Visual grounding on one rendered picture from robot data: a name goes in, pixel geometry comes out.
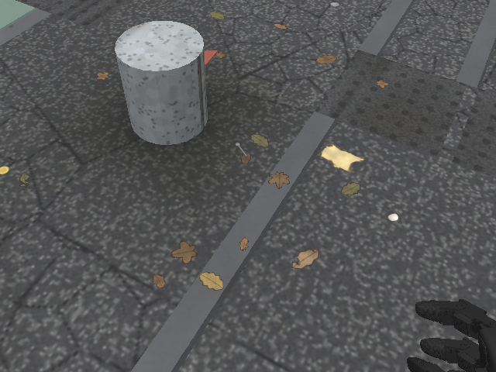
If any right robot hand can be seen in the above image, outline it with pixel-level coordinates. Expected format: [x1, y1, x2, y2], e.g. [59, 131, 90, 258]
[407, 299, 496, 372]

